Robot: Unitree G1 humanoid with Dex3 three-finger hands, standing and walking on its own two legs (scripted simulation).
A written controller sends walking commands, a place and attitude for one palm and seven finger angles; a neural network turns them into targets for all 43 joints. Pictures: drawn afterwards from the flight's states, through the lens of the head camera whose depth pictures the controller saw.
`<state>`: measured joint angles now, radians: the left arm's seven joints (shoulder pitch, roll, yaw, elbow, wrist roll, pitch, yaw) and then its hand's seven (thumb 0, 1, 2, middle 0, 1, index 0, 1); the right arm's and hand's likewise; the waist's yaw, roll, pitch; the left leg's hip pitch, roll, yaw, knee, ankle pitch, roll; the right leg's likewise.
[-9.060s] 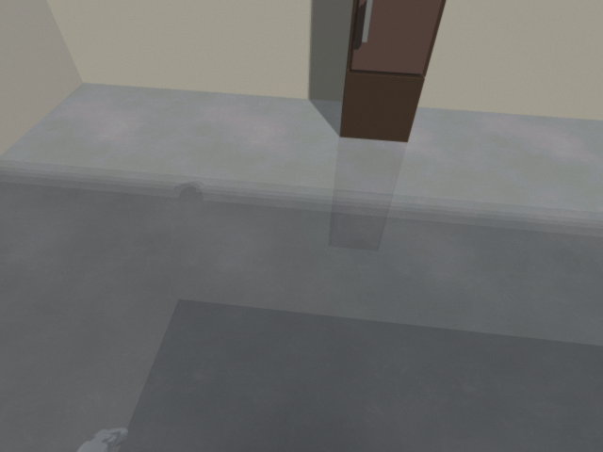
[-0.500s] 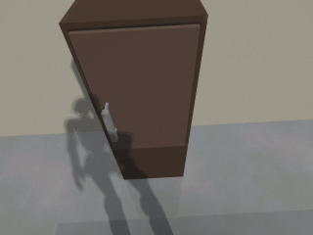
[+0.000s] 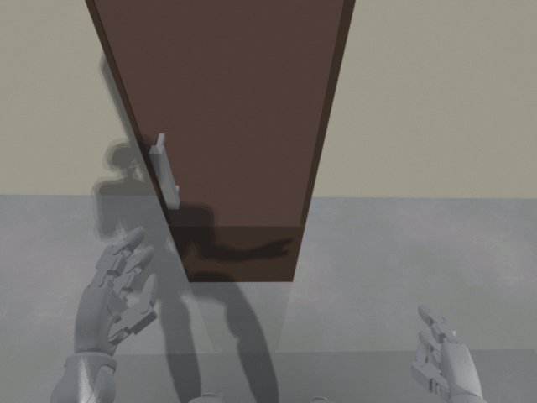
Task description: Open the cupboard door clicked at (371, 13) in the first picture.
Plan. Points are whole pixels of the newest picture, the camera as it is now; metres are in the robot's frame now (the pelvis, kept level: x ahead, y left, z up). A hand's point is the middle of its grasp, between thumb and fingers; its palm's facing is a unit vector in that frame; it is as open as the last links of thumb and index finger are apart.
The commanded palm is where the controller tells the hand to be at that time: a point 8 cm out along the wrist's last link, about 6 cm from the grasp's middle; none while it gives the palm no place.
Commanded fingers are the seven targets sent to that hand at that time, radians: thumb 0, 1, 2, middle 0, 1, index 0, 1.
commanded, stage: raise the hand with hooked fingers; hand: left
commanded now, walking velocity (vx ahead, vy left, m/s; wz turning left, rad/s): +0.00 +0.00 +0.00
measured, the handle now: (168, 173) +0.56 +0.24 -0.05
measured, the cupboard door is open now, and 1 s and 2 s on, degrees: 0 0 0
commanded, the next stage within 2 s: move the hooked fingers beside the handle in 1.78 s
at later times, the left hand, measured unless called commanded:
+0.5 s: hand (127, 336) +0.22 +0.22 -0.04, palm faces -0.01 -1.00 +0.02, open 11.0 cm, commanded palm +0.19 +0.29 -0.02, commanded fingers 0.00 -0.08 0.48 -0.27 -0.93 -0.27 -0.93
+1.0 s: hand (76, 318) +0.24 +0.30 -0.02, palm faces +0.10 -0.99 -0.07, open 13.6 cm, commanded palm +0.22 +0.34 -0.02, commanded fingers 0.00 -0.50 0.30 -0.30 -1.20 -0.30 -1.20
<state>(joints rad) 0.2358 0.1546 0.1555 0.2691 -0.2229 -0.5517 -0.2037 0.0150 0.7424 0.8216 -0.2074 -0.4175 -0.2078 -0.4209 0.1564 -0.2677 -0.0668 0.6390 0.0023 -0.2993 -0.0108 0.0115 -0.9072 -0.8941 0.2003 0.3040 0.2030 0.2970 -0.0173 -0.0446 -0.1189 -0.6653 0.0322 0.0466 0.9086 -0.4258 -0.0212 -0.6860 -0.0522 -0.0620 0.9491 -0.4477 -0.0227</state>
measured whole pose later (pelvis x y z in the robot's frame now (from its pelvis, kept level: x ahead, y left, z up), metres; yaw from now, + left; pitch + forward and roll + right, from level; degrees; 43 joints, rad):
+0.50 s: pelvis -0.03 +0.02 -0.06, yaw +0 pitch +18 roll -2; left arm 0.23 0.26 0.26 0.11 -0.31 -0.26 -0.35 0.01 0.15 0.58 -0.25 -0.79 -0.25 -0.79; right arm 0.22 -0.18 0.02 0.56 0.03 -0.19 -0.05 0.01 -0.90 -0.89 0.21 0.31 0.21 0.30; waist -0.02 0.03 -0.12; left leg -1.06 0.06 -0.01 1.28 -0.53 0.00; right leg -1.03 -0.04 -0.10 1.23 -0.52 -0.01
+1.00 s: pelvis -0.02 +0.04 -0.06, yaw +0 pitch +19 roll -4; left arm 0.17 0.32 0.36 0.19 -0.31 -0.42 -0.34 0.00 -0.42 0.34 -0.29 -1.15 -0.29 -1.15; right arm 0.21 -0.24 0.02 0.52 0.02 -0.21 -0.04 0.01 -0.90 -0.89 0.20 0.30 0.21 0.30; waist -0.01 0.01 -0.16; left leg -1.07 0.03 -0.01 1.27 -0.54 0.03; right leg -1.01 -0.06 -0.10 1.20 -0.51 0.02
